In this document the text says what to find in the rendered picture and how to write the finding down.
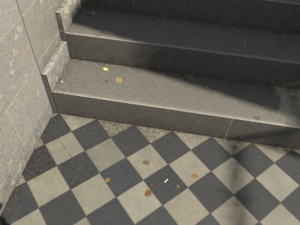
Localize stairs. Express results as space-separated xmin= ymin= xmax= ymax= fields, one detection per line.
xmin=52 ymin=0 xmax=300 ymax=150

